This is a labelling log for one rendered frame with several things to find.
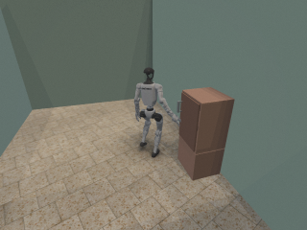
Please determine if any robot head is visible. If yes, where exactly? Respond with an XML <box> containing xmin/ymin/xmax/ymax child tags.
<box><xmin>143</xmin><ymin>67</ymin><xmax>154</xmax><ymax>84</ymax></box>

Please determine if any left robot forearm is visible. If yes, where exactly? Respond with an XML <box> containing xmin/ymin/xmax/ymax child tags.
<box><xmin>134</xmin><ymin>101</ymin><xmax>140</xmax><ymax>113</ymax></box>

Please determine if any handle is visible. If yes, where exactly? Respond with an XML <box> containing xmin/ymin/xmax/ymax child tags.
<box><xmin>177</xmin><ymin>101</ymin><xmax>182</xmax><ymax>113</ymax></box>

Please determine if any cupboard door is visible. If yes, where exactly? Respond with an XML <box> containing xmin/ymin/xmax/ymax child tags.
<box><xmin>178</xmin><ymin>92</ymin><xmax>201</xmax><ymax>152</ymax></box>

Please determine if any robot left hand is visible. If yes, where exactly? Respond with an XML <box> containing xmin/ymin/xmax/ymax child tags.
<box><xmin>135</xmin><ymin>111</ymin><xmax>141</xmax><ymax>122</ymax></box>

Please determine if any robot right shin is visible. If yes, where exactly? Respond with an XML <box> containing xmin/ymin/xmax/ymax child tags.
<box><xmin>153</xmin><ymin>131</ymin><xmax>162</xmax><ymax>153</ymax></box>

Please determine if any left robot upper arm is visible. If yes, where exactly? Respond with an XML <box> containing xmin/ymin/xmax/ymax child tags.
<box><xmin>134</xmin><ymin>82</ymin><xmax>142</xmax><ymax>103</ymax></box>

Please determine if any right robot upper arm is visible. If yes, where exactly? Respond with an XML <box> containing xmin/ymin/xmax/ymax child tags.
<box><xmin>154</xmin><ymin>83</ymin><xmax>164</xmax><ymax>104</ymax></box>

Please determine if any right robot forearm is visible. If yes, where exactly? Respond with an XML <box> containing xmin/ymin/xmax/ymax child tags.
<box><xmin>162</xmin><ymin>98</ymin><xmax>174</xmax><ymax>117</ymax></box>

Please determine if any robot right hand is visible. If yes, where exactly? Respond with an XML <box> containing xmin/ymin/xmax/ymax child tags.
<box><xmin>172</xmin><ymin>114</ymin><xmax>181</xmax><ymax>127</ymax></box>

